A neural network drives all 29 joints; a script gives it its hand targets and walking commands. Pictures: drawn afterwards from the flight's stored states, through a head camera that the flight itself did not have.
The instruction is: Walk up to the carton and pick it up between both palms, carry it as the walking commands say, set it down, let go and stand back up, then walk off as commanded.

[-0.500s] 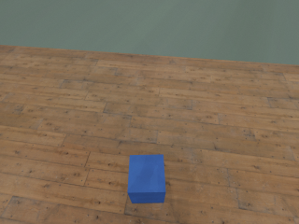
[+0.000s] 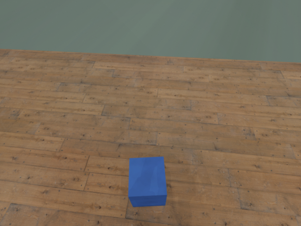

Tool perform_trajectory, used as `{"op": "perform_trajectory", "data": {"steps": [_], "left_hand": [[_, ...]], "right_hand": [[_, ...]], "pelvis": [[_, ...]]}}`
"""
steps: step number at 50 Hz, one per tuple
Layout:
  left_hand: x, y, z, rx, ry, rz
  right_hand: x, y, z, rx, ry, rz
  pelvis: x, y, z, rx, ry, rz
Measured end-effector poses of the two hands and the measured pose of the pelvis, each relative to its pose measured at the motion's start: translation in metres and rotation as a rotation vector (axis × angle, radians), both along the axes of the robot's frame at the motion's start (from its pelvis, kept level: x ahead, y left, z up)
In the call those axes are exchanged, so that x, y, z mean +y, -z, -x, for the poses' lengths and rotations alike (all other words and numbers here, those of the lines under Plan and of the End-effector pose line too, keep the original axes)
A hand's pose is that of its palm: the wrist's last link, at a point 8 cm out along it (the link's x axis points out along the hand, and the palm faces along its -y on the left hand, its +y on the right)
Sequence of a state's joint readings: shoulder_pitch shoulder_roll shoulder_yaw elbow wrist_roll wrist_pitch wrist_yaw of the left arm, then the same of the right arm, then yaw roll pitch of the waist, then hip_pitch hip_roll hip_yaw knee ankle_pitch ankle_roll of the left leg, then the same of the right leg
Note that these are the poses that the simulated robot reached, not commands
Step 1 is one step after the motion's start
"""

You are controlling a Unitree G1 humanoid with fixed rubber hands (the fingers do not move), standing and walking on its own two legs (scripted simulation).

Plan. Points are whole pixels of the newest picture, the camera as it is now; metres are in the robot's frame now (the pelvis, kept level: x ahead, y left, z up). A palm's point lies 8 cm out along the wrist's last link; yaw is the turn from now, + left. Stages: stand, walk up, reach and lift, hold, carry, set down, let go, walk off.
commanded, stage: walk up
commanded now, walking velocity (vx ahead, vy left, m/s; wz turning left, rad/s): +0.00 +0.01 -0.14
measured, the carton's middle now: (147, 182) +0.42 +0.04 -0.65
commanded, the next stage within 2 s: none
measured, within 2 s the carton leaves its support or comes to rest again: neither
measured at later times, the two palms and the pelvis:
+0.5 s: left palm out of the picture +0.04 +0.24 -0.14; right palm out of the picture +0.02 -0.26 -0.14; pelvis +0.01 +0.00 +0.00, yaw +0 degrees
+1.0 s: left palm out of the picture +0.02 +0.23 -0.15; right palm (230, 196) +0.20 -0.22 -0.13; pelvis +0.11 +0.02 -0.01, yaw -2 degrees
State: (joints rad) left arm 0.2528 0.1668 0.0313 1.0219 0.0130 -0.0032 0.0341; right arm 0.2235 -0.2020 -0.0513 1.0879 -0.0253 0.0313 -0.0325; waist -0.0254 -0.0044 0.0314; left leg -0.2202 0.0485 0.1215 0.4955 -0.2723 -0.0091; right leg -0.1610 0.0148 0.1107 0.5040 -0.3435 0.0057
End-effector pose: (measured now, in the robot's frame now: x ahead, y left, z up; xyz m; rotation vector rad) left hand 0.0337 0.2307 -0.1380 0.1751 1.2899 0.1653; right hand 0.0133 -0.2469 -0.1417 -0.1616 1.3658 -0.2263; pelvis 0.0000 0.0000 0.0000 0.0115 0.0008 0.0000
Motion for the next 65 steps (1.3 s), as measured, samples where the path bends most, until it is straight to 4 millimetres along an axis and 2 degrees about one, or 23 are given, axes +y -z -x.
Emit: {"op": "perform_trajectory", "data": {"steps": [7,12,17,23,28,33,35,37,42,44,46,48,51,55,58,62,65], "left_hand": [[0.009,0.003,-0.007,-0.004,0.015,-0.023],[0.001,0.001,-0.004,0.005,0.014,-0.020],[-0.002,-0.004,-0.002,0.014,0.005,-0.017],[0.004,0.000,-0.003,0.014,0.001,-0.021],[0.008,0.005,-0.008,0.020,0.003,-0.023],[-0.007,0.004,-0.019,0.022,0.006,-0.022],[-0.013,0.001,-0.015,0.034,-0.014,-0.022],[-0.017,-0.002,-0.002,0.081,-0.039,-0.017],[-0.022,-0.006,0.037,0.263,-0.086,0.015],[-0.022,-0.004,0.045,0.329,-0.099,0.035],[-0.018,0.002,0.046,0.371,-0.115,0.057],[-0.011,0.007,0.033,0.372,-0.121,0.062],[0.000,0.010,-0.004,0.300,-0.100,0.049],[0.011,0.010,-0.057,0.177,-0.035,0.023],[0.017,0.008,-0.087,0.095,0.000,-0.005],[0.017,0.004,-0.108,0.011,0.032,-0.036],[0.013,0.002,-0.107,-0.042,0.042,-0.058]], "right_hand": [[-0.004,-0.001,0.001,-0.017,0.010,0.020],[-0.006,0.005,0.004,0.009,0.019,-0.002],[-0.003,0.003,-0.001,0.007,0.008,-0.017],[-0.007,0.001,-0.007,-0.019,0.010,-0.001],[-0.017,0.006,-0.002,-0.020,0.042,-0.001],[-0.024,0.014,-0.003,0.029,0.057,-0.027],[-0.023,0.012,-0.016,0.052,0.023,-0.028],[-0.020,0.008,-0.039,0.032,-0.011,-0.033],[-0.007,-0.003,-0.124,-0.088,-0.090,-0.026],[0.002,-0.005,-0.157,-0.137,-0.114,-0.016],[0.009,-0.004,-0.180,-0.176,-0.123,0.001],[0.017,-0.006,-0.189,-0.185,-0.125,0.008],[0.026,-0.009,-0.192,-0.175,-0.121,0.006],[0.030,-0.010,-0.188,-0.181,-0.086,-0.003],[0.027,-0.010,-0.183,-0.198,-0.075,-0.004],[0.015,-0.006,-0.171,-0.226,-0.054,-0.003],[0.003,0.006,-0.157,-0.221,-0.043,-0.013]], "pelvis": [[-0.001,0.003,0.001,-0.003,0.016,-0.012],[-0.005,0.004,-0.003,0.000,0.012,-0.006],[-0.004,-0.001,-0.007,-0.001,0.008,-0.007],[-0.004,0.001,-0.005,-0.012,0.007,-0.005],[-0.007,0.008,-0.020,-0.025,0.026,-0.024],[-0.018,0.010,-0.042,-0.021,0.010,-0.005],[-0.018,0.007,-0.050,-0.011,0.010,-0.008],[-0.017,0.003,-0.058,-0.004,0.015,-0.010],[-0.008,0.000,-0.078,0.004,0.031,-0.008],[-0.002,0.003,-0.087,0.000,0.034,0.003],[0.006,0.009,-0.099,-0.008,0.037,0.024],[0.012,0.010,-0.106,-0.013,0.037,0.018],[0.017,0.006,-0.109,-0.020,0.038,0.023],[0.020,0.002,-0.102,-0.022,0.036,0.027],[0.017,0.002,-0.094,-0.023,0.040,0.019],[0.010,0.007,-0.084,-0.028,0.051,-0.001],[0.004,0.014,-0.075,-0.036,0.060,-0.013]]}}
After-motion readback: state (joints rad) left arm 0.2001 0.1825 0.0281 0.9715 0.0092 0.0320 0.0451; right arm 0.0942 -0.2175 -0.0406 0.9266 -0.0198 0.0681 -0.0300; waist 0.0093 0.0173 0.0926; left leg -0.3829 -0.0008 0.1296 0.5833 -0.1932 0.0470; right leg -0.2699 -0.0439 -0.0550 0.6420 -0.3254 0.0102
